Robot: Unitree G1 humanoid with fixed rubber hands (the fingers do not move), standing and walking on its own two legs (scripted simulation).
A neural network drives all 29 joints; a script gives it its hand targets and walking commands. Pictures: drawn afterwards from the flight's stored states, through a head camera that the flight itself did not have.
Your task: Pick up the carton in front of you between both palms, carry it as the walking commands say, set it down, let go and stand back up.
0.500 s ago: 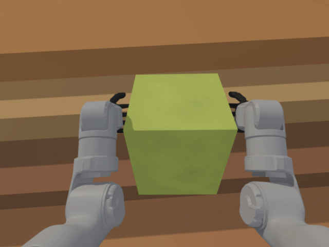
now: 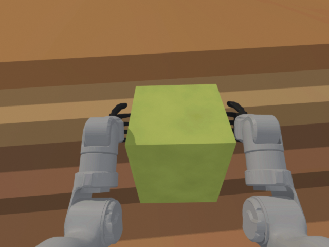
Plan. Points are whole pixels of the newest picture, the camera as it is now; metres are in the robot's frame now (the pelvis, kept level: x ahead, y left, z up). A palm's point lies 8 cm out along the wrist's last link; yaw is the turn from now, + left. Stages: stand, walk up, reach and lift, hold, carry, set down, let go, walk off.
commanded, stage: carry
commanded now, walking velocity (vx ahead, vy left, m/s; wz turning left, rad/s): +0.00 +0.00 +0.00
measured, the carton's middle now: (177, 145) +0.35 +0.00 +0.06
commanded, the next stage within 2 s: none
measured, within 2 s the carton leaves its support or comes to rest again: neither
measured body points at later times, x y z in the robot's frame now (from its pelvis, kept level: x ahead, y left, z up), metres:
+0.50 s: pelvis -0.04 +0.01 +0.00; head -0.06 +0.01 +0.45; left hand +0.32 +0.16 +0.12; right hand +0.32 -0.14 +0.12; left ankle -0.01 +0.10 -0.74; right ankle +0.00 -0.08 -0.74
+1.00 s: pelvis -0.06 +0.01 -0.01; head -0.08 +0.02 +0.44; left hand +0.30 +0.16 +0.12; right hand +0.30 -0.14 +0.12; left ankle -0.01 +0.10 -0.74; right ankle +0.00 -0.08 -0.74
